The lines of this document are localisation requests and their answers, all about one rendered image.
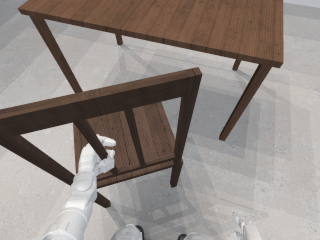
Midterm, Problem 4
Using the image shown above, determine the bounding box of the robot left hand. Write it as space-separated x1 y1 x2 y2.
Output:
78 134 116 176

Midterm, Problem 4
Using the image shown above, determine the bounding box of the chair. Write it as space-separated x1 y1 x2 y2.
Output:
0 67 203 208

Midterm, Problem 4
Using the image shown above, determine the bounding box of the left robot thigh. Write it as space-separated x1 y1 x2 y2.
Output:
110 226 143 240

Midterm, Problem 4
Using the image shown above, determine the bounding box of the robot right hand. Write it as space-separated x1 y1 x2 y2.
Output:
227 212 262 240

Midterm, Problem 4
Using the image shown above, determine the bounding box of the robot left shin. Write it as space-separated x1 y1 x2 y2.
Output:
125 224 138 230

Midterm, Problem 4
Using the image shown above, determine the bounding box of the table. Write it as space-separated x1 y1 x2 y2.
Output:
18 0 284 141

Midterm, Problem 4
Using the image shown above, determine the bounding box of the robot left forearm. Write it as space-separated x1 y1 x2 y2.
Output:
40 170 97 240

